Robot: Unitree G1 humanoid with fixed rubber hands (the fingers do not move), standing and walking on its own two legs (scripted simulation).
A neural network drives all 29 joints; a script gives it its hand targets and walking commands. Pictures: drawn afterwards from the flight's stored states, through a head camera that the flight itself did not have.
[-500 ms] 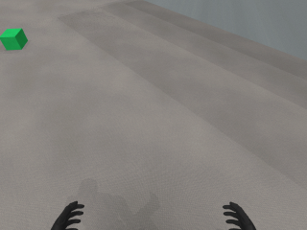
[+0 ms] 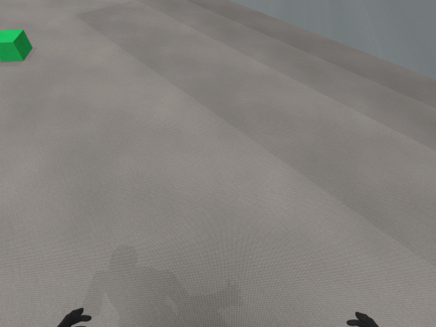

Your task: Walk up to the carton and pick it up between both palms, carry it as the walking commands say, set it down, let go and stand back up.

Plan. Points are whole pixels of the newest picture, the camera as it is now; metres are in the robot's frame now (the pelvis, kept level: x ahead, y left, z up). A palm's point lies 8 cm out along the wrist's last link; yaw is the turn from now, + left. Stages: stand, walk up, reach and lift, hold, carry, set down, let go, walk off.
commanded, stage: stand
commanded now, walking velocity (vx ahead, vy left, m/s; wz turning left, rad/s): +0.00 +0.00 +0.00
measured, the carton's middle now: (12, 45) +2.47 +1.81 -0.67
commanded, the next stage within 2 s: walk up in 1.24 s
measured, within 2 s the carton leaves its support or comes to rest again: neither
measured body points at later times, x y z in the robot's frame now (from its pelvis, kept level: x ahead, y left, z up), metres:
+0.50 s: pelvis +0.00 +0.01 +0.02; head +0.02 +0.01 +0.47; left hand +0.10 +0.31 -0.10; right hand +0.09 -0.29 -0.10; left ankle +0.01 +0.14 -0.72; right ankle +0.00 -0.11 -0.72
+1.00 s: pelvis +0.00 +0.01 +0.03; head +0.00 +0.02 +0.48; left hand +0.07 +0.32 -0.10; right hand +0.08 -0.29 -0.10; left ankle +0.01 +0.14 -0.72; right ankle +0.00 -0.11 -0.72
